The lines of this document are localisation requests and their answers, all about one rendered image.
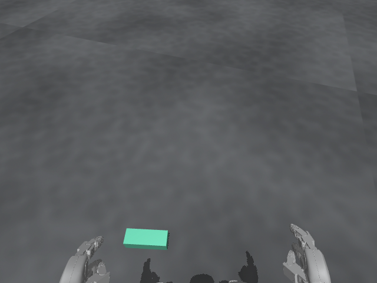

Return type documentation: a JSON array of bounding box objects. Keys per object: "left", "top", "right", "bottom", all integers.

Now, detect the left robot hand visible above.
[{"left": 59, "top": 236, "right": 110, "bottom": 283}]

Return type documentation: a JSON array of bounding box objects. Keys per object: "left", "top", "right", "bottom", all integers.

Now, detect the carton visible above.
[{"left": 123, "top": 228, "right": 168, "bottom": 250}]

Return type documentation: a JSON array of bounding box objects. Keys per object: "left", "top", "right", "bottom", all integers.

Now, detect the right robot hand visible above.
[{"left": 283, "top": 224, "right": 331, "bottom": 283}]

